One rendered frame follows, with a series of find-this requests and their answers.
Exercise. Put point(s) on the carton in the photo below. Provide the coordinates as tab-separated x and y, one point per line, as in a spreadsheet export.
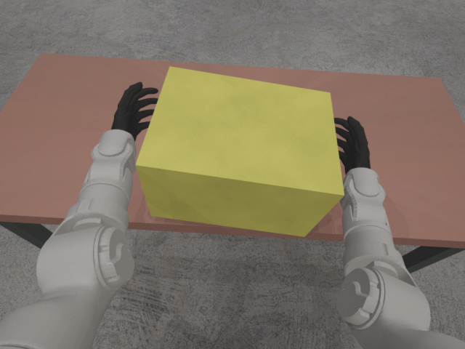
240	153

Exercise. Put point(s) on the right robot hand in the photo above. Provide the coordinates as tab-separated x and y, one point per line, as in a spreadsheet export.
356	153

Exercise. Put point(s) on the right robot forearm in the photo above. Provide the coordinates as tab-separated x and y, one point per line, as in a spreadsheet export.
366	231

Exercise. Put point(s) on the left robot forearm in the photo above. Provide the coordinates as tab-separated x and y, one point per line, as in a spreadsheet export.
105	194

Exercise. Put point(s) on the robot right upper arm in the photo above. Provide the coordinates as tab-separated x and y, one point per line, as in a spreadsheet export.
384	312

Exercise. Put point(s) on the table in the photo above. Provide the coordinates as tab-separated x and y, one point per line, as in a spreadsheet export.
65	103

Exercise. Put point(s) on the robot left upper arm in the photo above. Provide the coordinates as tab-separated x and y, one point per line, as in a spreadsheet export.
79	274

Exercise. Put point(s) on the left robot hand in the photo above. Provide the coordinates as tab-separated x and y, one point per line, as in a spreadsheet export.
128	116

